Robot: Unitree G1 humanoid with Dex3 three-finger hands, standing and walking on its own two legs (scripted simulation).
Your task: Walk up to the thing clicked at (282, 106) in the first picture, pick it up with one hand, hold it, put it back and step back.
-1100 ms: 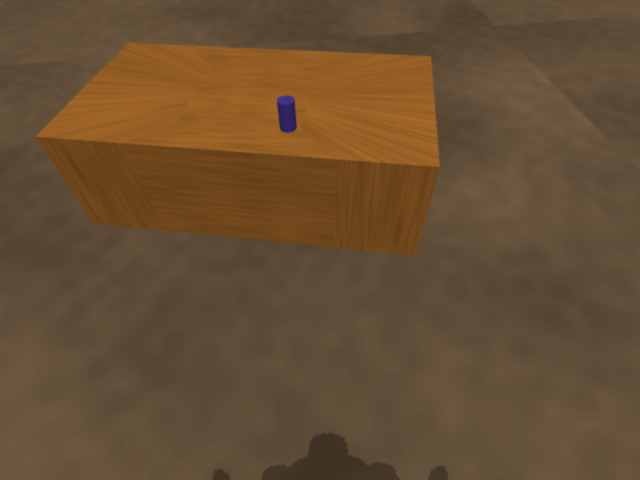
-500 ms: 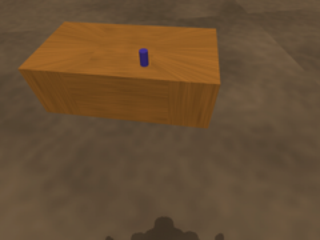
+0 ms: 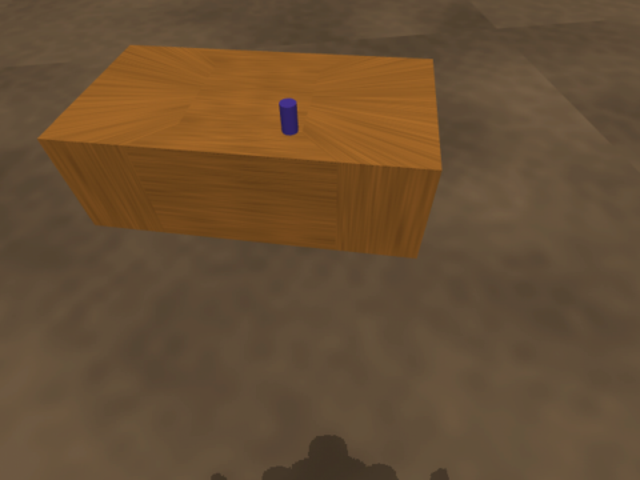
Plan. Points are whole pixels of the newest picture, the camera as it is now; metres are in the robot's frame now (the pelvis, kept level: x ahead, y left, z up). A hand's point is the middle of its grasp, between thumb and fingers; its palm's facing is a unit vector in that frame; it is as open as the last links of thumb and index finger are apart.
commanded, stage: stand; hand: left
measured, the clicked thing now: (288, 117) +1.23 +0.11 -0.28
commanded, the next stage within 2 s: walk up in 0.02 s
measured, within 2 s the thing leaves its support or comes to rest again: neither
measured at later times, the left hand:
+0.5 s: hand (170, 472) +0.16 +0.22 -0.13, palm faces -0.09 -0.90 -0.42, open 7.4 cm
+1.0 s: hand (200, 319) +0.40 +0.23 -0.15, palm faces -0.20 -0.90 -0.38, open 7.4 cm
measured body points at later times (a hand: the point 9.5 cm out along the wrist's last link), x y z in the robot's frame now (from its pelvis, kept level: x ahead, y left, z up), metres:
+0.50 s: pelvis +0.11 -0.05 -0.01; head +0.13 -0.08 +0.44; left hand +0.17 +0.27 -0.10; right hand +0.15 -0.38 -0.14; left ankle +0.16 +0.10 -0.69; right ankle +0.06 -0.14 -0.75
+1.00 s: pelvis +0.31 -0.04 -0.01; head +0.33 -0.04 +0.44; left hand +0.41 +0.28 -0.12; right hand +0.34 -0.36 -0.12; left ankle +0.34 +0.07 -0.75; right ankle +0.36 -0.18 -0.71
